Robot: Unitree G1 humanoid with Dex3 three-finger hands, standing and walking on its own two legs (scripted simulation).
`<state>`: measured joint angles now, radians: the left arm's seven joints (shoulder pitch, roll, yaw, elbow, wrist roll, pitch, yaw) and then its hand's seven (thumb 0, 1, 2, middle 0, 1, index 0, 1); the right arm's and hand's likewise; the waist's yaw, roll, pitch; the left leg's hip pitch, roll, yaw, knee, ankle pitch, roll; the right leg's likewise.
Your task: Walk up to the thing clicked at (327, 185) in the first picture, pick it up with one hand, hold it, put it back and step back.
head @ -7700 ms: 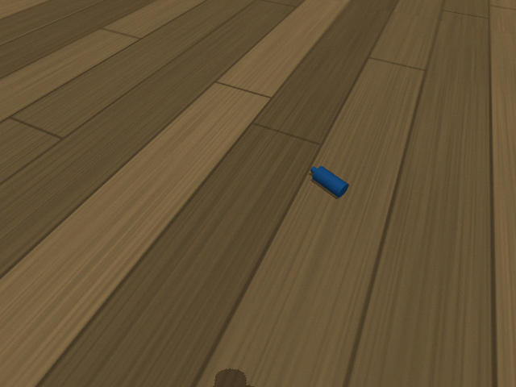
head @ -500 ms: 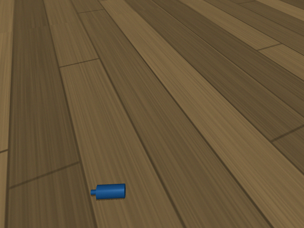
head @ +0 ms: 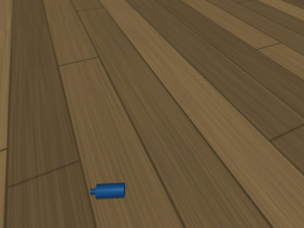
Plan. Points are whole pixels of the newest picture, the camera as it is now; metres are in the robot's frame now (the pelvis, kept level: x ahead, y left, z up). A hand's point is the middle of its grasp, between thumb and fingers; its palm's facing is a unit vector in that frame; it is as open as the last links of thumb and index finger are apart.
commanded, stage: stand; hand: left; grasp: from above
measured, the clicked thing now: (107, 190) +0.46 +0.27 -0.74
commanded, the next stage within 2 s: rise first in 0.32 s
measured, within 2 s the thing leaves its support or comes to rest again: neither
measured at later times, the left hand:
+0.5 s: hand out of the picture +0.09 +0.25 -0.16, palm faces +0.03 -0.94 -0.34, open 7.5 cm
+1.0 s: hand out of the picture +0.12 +0.27 -0.21, palm faces -0.11 -0.90 -0.43, open 13.4 cm
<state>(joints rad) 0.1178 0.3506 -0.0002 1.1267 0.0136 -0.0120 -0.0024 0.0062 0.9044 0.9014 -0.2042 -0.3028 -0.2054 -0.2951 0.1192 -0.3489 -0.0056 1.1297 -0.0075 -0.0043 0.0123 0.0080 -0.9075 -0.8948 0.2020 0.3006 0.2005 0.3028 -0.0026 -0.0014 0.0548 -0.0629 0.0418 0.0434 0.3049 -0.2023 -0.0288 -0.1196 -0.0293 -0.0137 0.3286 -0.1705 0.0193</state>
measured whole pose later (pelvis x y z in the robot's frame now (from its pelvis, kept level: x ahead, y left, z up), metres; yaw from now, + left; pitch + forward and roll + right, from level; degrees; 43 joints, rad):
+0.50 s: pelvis +0.00 +0.00 +0.00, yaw +1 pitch +0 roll +0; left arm 0.09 0.33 0.03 1.07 0.00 -0.02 0.01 0.01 0.87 0.92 -0.19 -0.35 -0.19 -0.34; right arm 0.17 -0.34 0.00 1.00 0.04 -0.03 -0.02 0.01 -0.92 -0.90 0.20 0.30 0.20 0.30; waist -0.01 0.00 0.05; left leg -0.14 0.03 0.03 0.38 -0.23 -0.02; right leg -0.19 -0.04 -0.03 0.39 -0.19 0.03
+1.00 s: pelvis -0.01 +0.02 -0.06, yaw +1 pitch +13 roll -1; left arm 0.15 0.30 0.12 0.66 0.23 0.14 0.00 0.00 -0.38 0.97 -0.05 -1.09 -0.07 -1.06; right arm 0.23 -0.24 -0.05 0.63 0.02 -0.11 -0.01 0.01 -0.86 -0.88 0.20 0.30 0.20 0.30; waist -0.02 0.00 -0.07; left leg -0.70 0.03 0.00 0.95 -0.47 0.00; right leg -0.71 -0.05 -0.02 0.90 -0.41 0.04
